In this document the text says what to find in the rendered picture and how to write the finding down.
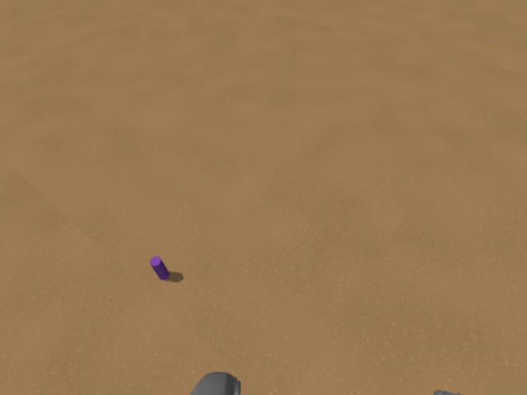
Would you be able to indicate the can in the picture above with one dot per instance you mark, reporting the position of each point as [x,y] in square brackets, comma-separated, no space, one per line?
[159,267]

